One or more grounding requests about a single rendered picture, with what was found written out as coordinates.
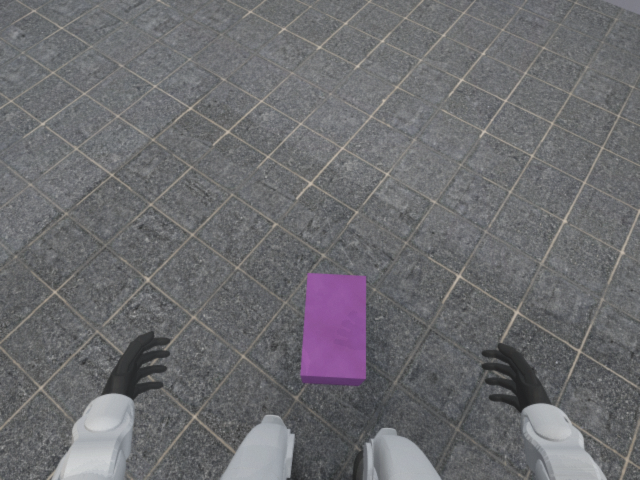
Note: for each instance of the right robot forearm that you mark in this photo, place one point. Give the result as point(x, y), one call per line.
point(554, 448)

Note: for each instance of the robot left shin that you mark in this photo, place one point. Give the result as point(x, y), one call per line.
point(273, 419)

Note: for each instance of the left robot hand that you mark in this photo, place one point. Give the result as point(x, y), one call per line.
point(127, 373)

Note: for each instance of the robot right thigh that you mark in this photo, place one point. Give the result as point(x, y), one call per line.
point(391, 457)

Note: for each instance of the carton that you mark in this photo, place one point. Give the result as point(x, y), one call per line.
point(334, 336)

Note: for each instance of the right robot hand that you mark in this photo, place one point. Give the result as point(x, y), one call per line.
point(524, 384)

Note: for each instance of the left robot forearm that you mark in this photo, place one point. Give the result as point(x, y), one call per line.
point(101, 441)

